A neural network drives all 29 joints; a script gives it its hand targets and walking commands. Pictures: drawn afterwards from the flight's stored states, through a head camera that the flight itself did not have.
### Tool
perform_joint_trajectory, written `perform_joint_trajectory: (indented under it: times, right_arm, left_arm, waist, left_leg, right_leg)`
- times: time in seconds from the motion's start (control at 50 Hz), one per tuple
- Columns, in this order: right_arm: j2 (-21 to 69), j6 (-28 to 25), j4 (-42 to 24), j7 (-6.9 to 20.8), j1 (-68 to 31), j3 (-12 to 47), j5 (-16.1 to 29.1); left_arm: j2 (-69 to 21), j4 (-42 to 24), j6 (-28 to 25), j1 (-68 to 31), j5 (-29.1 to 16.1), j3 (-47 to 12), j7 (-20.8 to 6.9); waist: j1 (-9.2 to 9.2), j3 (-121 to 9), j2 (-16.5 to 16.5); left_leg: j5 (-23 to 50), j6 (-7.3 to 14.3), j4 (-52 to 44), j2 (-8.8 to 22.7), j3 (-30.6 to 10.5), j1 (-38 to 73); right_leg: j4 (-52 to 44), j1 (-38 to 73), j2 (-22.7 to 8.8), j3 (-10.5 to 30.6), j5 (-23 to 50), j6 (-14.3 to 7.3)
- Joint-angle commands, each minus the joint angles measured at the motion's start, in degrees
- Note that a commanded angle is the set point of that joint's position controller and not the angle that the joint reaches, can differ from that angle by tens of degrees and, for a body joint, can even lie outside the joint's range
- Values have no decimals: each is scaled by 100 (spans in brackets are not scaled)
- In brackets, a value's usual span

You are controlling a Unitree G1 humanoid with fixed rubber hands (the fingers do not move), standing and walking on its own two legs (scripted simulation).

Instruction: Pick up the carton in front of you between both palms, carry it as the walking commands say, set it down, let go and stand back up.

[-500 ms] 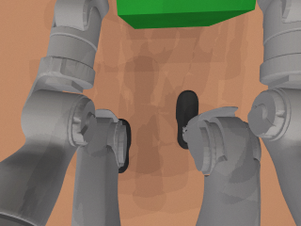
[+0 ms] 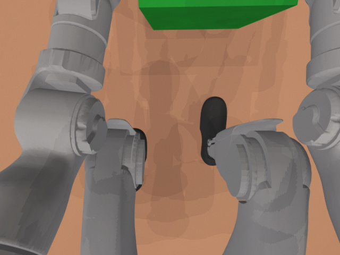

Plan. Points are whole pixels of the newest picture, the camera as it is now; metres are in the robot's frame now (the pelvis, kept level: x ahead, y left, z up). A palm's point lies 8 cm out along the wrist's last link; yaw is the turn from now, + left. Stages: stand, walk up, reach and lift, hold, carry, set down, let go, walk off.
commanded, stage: set down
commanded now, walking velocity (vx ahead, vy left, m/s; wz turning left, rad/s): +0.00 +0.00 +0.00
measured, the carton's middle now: out of the picture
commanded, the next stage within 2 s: let go in 1.80 s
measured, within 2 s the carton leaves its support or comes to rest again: neither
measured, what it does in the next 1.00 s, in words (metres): stands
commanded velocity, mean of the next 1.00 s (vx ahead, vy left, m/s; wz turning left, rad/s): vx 0.00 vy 0.00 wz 0.00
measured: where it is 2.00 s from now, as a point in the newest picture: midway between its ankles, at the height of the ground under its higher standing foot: (171, 156)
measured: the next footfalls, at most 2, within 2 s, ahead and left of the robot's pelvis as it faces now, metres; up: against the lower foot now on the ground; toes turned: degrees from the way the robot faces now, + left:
none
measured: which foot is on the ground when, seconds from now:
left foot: down 0.00-1.00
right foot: down 0.00-1.00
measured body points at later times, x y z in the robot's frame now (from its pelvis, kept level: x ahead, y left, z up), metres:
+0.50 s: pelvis +0.00 +0.01 -0.01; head +0.38 -0.04 +0.22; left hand +0.59 +0.05 -0.18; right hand +0.55 -0.26 -0.18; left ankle +0.08 +0.11 -0.34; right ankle +0.15 -0.13 -0.34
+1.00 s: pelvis +0.00 +0.00 +0.03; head +0.38 -0.05 +0.26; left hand +0.62 +0.07 -0.11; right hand +0.57 -0.30 -0.11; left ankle +0.08 +0.11 -0.34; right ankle +0.15 -0.13 -0.34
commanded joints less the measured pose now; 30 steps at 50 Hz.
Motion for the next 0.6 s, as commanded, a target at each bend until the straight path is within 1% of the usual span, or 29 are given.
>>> perform_joint_trajectory:
  times: [0.0,0.2,0.3,0.36,0.4,0.42,0.44,0.46,0.48,0.5,0.52,0.54,0.58]
  right_arm:
    - [4691,7,-207,1375,-2388,1289,389]
    - [4227,81,284,1457,-1764,900,100]
    - [3939,72,412,1456,-1527,709,-48]
    - [3737,25,432,1419,-1453,580,-144]
    - [3450,-41,445,1346,-1398,456,-196]
    - [3120,-95,448,1265,-1331,340,-235]
    - [2594,-171,456,1134,-1234,174,-283]
    - [1895,-267,485,949,-1139,-30,-318]
    - [1005,-386,520,703,-1040,-250,-328]
    - [-167,-553,532,369,-859,-484,-303]
    - [-777,-715,488,100,-970,-429,-136]
    - [-1029,-855,451,-89,-1218,-315,52]
    - [-1432,-1065,384,-322,-1643,-92,380]
  left_arm:
    - [-4276,-583,-177,-2992,-264,-1450,-1317]
    - [-3775,-106,-59,-2354,110,-1053,-1394]
    - [-3523,44,-33,-2030,270,-888,-1372]
    - [-3356,22,-52,-1926,358,-816,-1319]
    - [-3097,-18,-89,-1856,412,-757,-1245]
    - [-2791,-36,-124,-1767,441,-678,-1172]
    - [-2296,-50,-176,-1631,474,-555,-1053]
    - [-1619,-53,-240,-1471,506,-391,-885]
    - [-752,-60,-314,-1306,513,-208,-663]
    - [340,-105,-424,-1081,462,-42,-369]
    - [887,-208,-514,-1144,282,-107,-141]
    - [1099,-177,-573,-1319,83,-197,-5]
    - [1309,-94,-668,-1593,-317,-454,112]
  waist:
    - [-246,-5574,318]
    - [-150,-4267,395]
    - [-113,-3828,413]
    - [-112,-3750,391]
    - [-116,-3762,376]
    - [-125,-3791,375]
    - [-145,-3852,375]
    - [-164,-3953,368]
    - [-176,-4118,334]
    - [-198,-4317,275]
    - [-207,-4667,189]
    - [-228,-5000,106]
    - [-274,-5641,4]
  left_leg:
    - [760,178,-1529,-34,296,761]
    - [458,220,-1460,5,213,695]
    - [483,215,-1429,12,138,802]
    - [528,179,-1432,25,110,908]
    - [580,132,-1441,48,106,1022]
    - [612,99,-1451,68,112,1095]
    - [654,60,-1465,96,119,1185]
    - [721,18,-1479,124,122,1293]
    - [832,-24,-1486,154,125,1425]
    - [967,-72,-1491,185,134,1578]
    - [1176,-100,-1457,202,112,1683]
    - [1384,-123,-1403,226,91,1667]
    - [1715,-165,-1317,292,83,1460]
  right_leg:
    - [-179,4484,621,-206,963,-106]
    - [-129,3978,684,-114,317,-150]
    - [-78,3726,703,-84,198,-164]
    - [-55,3710,686,-118,217,-124]
    - [-39,3762,655,-150,284,-75]
    - [-35,3815,630,-168,335,-45]
    - [-34,3889,595,-185,404,-12]
    - [-32,3985,550,-196,498,25]
    - [-26,4122,495,-207,627,67]
    - [-35,4273,445,-232,755,116]
    - [-26,4450,423,-235,963,144]
    - [16,4674,410,-215,1242,155]
    - [136,5236,369,-142,1896,121]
